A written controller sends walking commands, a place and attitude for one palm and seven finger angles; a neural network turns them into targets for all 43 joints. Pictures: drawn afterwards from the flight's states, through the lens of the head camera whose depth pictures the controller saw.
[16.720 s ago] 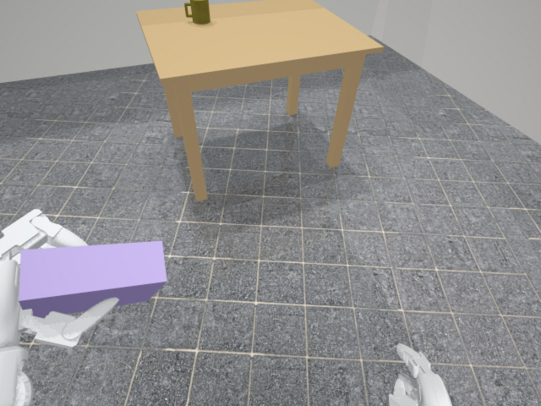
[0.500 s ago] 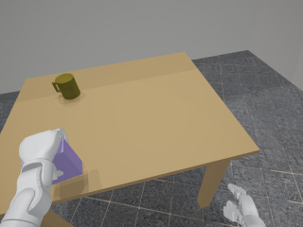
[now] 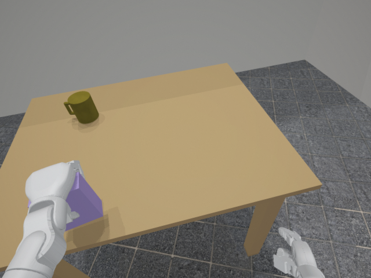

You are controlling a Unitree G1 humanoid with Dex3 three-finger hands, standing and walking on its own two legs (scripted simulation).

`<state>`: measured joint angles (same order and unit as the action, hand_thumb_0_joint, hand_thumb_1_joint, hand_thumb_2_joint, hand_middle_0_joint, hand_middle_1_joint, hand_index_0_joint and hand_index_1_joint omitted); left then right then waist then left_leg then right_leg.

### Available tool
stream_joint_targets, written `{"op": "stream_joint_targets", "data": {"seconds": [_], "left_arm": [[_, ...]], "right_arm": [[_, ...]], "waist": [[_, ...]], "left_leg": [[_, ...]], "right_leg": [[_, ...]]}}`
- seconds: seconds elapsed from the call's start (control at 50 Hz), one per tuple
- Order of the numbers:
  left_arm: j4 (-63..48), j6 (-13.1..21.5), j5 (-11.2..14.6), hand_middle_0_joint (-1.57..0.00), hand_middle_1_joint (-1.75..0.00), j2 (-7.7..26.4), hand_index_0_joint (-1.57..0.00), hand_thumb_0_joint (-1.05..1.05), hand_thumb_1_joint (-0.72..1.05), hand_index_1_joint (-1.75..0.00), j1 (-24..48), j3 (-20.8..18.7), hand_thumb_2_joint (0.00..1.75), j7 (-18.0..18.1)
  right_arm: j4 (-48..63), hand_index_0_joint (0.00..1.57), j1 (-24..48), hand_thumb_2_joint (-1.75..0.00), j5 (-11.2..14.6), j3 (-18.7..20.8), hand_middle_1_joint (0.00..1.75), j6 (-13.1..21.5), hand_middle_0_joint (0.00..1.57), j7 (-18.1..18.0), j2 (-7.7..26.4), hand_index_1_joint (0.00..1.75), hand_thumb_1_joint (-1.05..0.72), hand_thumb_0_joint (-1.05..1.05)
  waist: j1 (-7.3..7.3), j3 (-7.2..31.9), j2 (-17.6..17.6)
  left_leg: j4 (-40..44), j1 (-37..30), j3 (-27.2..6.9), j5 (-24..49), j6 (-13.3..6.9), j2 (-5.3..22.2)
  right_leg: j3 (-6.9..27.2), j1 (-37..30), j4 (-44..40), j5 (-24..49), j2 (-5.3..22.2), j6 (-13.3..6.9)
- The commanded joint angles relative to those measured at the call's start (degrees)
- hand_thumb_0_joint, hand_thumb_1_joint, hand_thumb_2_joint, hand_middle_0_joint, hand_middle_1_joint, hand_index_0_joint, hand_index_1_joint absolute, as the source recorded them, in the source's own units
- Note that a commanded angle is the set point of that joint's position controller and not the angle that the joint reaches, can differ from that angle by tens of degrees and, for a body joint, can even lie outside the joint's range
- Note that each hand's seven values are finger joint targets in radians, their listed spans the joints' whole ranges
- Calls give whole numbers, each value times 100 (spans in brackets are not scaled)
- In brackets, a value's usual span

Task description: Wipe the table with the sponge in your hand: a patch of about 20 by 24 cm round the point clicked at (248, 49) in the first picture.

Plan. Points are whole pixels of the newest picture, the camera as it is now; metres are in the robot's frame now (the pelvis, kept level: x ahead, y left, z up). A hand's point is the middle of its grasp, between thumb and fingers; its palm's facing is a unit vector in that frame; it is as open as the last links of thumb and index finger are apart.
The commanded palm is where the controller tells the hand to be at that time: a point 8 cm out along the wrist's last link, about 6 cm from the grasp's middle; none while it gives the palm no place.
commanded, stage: move the sponge above the wiping area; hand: left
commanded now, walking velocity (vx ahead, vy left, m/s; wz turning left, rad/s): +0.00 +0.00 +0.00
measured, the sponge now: (74, 208) +0.25 +0.31 +0.01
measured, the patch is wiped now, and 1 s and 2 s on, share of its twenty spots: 0.00 0.00 0.00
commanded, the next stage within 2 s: none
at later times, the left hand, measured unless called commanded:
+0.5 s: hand (72, 205) +0.24 +0.29 +0.04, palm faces -0.14 -0.13 -0.98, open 9.3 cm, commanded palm +0.22 +0.29 +0.12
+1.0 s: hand (86, 212) +0.23 +0.27 +0.02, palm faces -0.18 -0.16 -0.97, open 9.2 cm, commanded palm +0.22 +0.28 +0.12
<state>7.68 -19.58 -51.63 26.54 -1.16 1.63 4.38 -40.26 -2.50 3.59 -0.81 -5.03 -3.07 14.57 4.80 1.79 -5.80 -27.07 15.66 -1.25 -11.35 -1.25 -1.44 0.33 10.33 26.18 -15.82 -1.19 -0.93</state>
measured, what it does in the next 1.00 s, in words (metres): stands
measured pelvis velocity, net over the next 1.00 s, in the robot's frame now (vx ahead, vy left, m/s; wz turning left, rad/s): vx -0.01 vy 0.00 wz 0.00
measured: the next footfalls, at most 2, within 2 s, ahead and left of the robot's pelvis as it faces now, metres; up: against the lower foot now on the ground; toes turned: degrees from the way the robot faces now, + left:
none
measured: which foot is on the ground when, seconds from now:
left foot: down 0.00-1.00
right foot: down 0.00-1.00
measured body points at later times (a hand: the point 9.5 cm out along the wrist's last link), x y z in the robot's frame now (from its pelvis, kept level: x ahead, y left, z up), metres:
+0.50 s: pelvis -0.01 -0.01 +0.00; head -0.01 -0.04 +0.45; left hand +0.24 +0.30 +0.09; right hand +0.23 -0.22 -0.09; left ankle +0.03 +0.10 -0.74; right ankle -0.02 -0.11 -0.74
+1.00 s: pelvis -0.01 +0.00 +0.00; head +0.00 -0.03 +0.45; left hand +0.24 +0.27 +0.08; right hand +0.22 -0.22 -0.09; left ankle +0.03 +0.11 -0.74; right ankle -0.02 -0.11 -0.74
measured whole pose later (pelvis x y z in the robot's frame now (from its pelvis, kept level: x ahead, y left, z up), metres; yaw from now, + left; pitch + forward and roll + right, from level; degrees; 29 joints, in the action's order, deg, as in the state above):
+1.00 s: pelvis -0.01 +0.00 +0.00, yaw +0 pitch -1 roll -1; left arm 5.3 -10.9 -52.5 25.4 -4.1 5.7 -0.5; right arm -39.1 -2.7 2.3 -0.6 -2.7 -4.5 14.9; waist 5.5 -0.1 -5.0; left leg -28.5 16.0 -1.6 -11.6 -1.3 -1.2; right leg 0.1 10.3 26.8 -15.7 -1.5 -1.0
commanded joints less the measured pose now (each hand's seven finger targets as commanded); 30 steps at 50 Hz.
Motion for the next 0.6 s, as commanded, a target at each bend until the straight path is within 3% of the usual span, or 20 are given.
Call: {"op": "stream_joint_targets", "data": {"seconds": [0.0,0.06,0.08,0.1,0.14,0.16,0.24,0.26,0.28,0.34,0.36,0.38,0.4,0.44,0.46,0.48,0.5,0.52,0.56,0.58], "left_arm": [[-1366,368,-156,-120,-160,1054,-120,0,10,-160,974,-205,130,-222],[-2284,984,-405,-120,-160,1840,-120,0,10,-160,1483,-892,130,24],[-2490,1163,-431,-120,-160,1508,-120,0,10,-160,1387,-716,130,161],[-2440,1305,-531,-120,-160,1823,-120,0,10,-160,1349,-1068,130,356],[-2279,1371,-630,-120,-160,1763,-120,0,10,-160,1390,-1180,130,685],[-2201,1277,-621,-120,-160,2004,-120,0,10,-160,1408,-1491,130,827],[-1302,637,-355,-120,-160,1362,-120,0,10,-160,1305,-1003,130,962],[-1054,425,-243,-120,-160,1506,-120,0,10,-160,1220,-1170,130,903],[-890,227,-115,-120,-160,1197,-120,0,10,-160,1122,-800,130,747],[-672,-102,-4,-120,-160,797,-120,0,10,-160,1116,-57,130,199],[-642,-128,6,-120,-160,804,-120,0,10,-160,1083,-37,130,39],[-661,-111,-50,-120,-160,814,-120,0,10,-160,1209,92,130,-145],[-816,13,-56,-120,-160,806,-120,0,10,-160,1199,145,130,-272],[-1114,401,-188,-120,-160,1219,-120,0,10,-160,1357,-185,130,-389],[-1405,640,-220,-120,-160,1609,-120,0,10,-160,1430,-560,130,-347],[-1636,886,-289,-120,-160,1520,-120,0,10,-160,1601,-525,130,-296],[-1780,1128,-368,-120,-160,1800,-120,0,10,-160,1637,-852,130,-154],[-1932,1330,-430,-120,-160,1809,-120,0,10,-160,1736,-925,130,1],[-2043,1524,-560,-120,-160,2559,-120,0,10,-160,1616,-1818,130,430],[-2054,1534,-584,-120,-160,2194,-120,0,10,-160,1553,-1643,130,619]], "right_arm": [[1132,20,1105,-90,-57,194,30,323,20,-26,617,30,-90,0],[1132,20,1063,-90,-206,226,30,401,20,-88,608,30,-90,0],[1184,20,954,-90,-229,256,30,462,20,-109,503,30,-90,0],[1121,20,901,-90,-273,279,30,494,20,-118,524,30,-90,0],[1016,20,859,-90,-322,323,30,469,20,-109,555,30,-90,0],[963,20,921,-90,-301,330,30,461,20,-117,597,30,-90,0],[881,20,1099,-90,-133,339,30,363,20,-82,599,30,-90,0],[828,20,1211,-90,-74,317,30,339,20,-95,638,30,-90,0],[875,20,1237,-90,-35,269,30,303,20,-96,628,30,-90,0],[979,20,1319,-90,49,204,30,252,20,-115,643,30,-90,0],[998,20,1392,-90,68,173,30,261,20,-121,653,30,-90,0],[1019,20,1321,-90,45,146,30,254,20,-110,670,30,-90,0],[1063,20,1253,-90,37,147,30,282,20,-102,642,30,-90,0],[1070,20,1143,-90,-58,175,30,322,20,-105,651,30,-90,0],[1068,20,1130,-90,-101,178,30,350,20,-124,649,30,-90,0],[1111,20,1087,-90,-139,178,30,386,20,-144,582,30,-90,0],[1070,20,1023,-90,-176,213,30,426,20,-161,558,30,-90,0],[1069,20,976,-90,-228,225,30,454,20,-182,549,30,-90,0],[988,20,938,-90,-291,281,30,465,20,-224,618,30,-90,0],[981,20,924,-90,-295,294,30,458,20,-223,552,30,-90,0]], "waist": [[-6,985,567],[113,1241,42],[115,1415,-231],[156,1443,-346],[139,1460,-471],[193,1390,-471],[126,1107,113],[156,923,237],[142,959,426],[-33,727,697],[-49,623,544],[-59,684,623],[-98,730,599],[-51,1001,499],[-2,1047,362],[27,1219,172],[84,1288,38],[103,1349,-122],[282,1385,-387],[247,1468,-442]], "left_leg": [[162,-798,-321,783,-183,-58],[87,-1097,-438,1022,-143,-27],[49,-1204,-394,1173,-160,7],[-5,-1316,-425,1335,-122,28],[-64,-1345,-440,1515,-31,68],[-16,-1290,-482,1423,-5,70],[120,-962,-340,1040,4,56],[216,-911,-336,855,-3,32],[263,-818,-285,736,-35,11],[328,-673,-261,500,-98,-39],[336,-681,-258,424,-107,-60],[264,-675,-286,418,-150,-95],[240,-677,-277,415,-180,-96],[118,-789,-281,572,-217,-132],[119,-840,-323,561,-201,-116],[71,-936,-280,664,-224,-136],[34,-1056,-307,824,-201,-120],[34,-1125,-324,924,-171,-95],[16,-1135,-398,1098,-104,-68],[-10,-1117,-345,1193,-85,-51]], "right_leg": [[269,100,-446,1208,-38,-273],[458,131,-369,1269,-123,-371],[302,128,-310,1285,-108,-368],[393,193,-331,1333,-117,-411],[443,318,-310,1360,-118,-457],[560,297,-316,1286,-178,-504],[433,295,-437,1088,-75,-399],[537,248,-516,953,-101,-410],[345,127,-542,902,-58,-332],[355,135,-612,834,4,-252],[418,180,-637,765,-29,-292],[322,159,-618,856,-24,-274],[341,160,-599,842,-10,-261],[406,82,-528,1093,-18,-274],[496,66,-511,1052,-69,-316],[391,43,-471,1163,-63,-312],[458,62,-449,1223,-81,-353],[425,108,-440,1233,-80,-368],[670,55,-410,1298,-147,-485],[520,71,-349,1276,-123,-478]]}}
